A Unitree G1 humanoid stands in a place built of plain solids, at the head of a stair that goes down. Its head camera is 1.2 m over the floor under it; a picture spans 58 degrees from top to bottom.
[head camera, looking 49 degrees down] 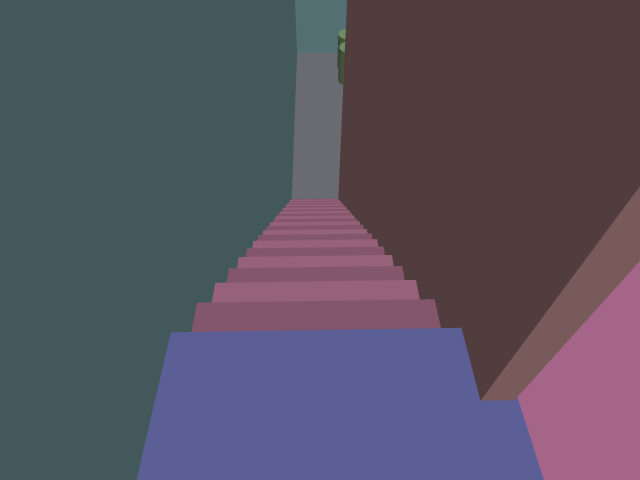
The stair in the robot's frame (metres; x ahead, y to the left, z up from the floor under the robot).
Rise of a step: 0.20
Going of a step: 0.23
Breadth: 0.90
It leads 1 degrees to the left of straight ahead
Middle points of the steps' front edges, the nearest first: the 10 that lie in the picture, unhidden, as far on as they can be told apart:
0.67 0.01 0.00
0.91 0.01 -0.19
1.14 0.02 -0.39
1.37 0.02 -0.59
1.60 0.03 -0.78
1.83 0.03 -0.98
2.07 0.03 -1.18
2.30 0.04 -1.37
2.53 0.04 -1.57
2.76 0.05 -1.77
